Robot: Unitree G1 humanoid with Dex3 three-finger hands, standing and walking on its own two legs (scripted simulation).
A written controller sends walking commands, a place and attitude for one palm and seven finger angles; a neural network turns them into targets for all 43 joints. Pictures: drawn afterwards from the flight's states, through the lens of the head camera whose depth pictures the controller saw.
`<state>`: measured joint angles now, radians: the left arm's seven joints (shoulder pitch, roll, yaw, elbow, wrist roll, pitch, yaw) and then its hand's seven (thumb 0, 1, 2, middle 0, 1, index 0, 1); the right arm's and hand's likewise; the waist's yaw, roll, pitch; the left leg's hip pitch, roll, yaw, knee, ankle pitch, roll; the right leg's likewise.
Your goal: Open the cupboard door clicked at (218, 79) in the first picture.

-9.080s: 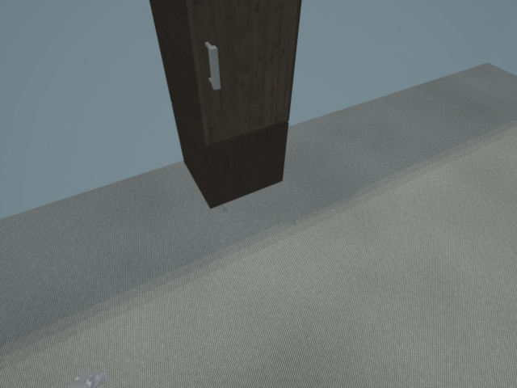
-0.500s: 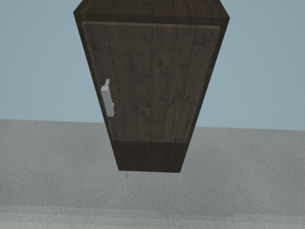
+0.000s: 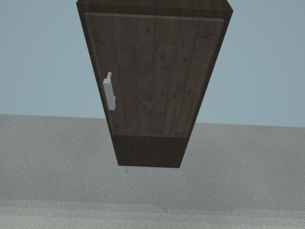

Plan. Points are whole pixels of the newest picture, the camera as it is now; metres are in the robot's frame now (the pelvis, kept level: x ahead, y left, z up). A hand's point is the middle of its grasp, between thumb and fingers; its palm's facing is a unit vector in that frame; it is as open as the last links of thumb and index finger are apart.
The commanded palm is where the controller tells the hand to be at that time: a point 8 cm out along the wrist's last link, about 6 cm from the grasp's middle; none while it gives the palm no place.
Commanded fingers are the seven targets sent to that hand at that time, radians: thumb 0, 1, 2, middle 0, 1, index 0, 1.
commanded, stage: come to a stop and stand still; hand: left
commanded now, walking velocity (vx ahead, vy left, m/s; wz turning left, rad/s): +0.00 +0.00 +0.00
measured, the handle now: (110, 91) +0.56 +0.20 +0.00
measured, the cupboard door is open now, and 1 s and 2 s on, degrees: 0 0 0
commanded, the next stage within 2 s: look again from close up in 0.32 s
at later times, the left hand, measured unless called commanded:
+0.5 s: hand out of the picture +0.01 +0.18 -0.15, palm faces -0.01 -0.97 -0.25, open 7.4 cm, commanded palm none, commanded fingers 0.00 0.90 0.90 -0.20 -0.30 -0.20 -0.30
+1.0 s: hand out of the picture +0.07 +0.14 -0.15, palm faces +0.02 -0.97 -0.25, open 7.3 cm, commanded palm none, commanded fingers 0.00 0.90 0.90 -0.20 -0.30 -0.20 -0.30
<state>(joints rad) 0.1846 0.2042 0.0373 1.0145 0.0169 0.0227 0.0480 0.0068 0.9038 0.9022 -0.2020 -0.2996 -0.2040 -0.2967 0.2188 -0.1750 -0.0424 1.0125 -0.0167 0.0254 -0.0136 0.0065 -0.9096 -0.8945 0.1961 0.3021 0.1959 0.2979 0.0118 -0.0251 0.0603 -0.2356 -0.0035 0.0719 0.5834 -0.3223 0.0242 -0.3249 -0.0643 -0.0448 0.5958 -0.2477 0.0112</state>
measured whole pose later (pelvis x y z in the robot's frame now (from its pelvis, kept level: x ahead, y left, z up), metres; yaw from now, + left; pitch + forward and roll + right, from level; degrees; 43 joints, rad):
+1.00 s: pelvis +0.04 -0.05 +0.01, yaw +1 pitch +0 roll +1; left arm 0.20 0.16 0.01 1.11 0.02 -0.02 0.02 0.01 0.91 0.90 -0.20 -0.30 -0.20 -0.30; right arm 0.26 -0.18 0.00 1.11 -0.02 -0.03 -0.03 0.01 -0.91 -0.89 0.20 0.30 0.20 0.30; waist 0.00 0.04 0.04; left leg -0.12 0.05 0.04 0.41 -0.29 -0.05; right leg -0.24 0.01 -0.05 0.50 -0.26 -0.05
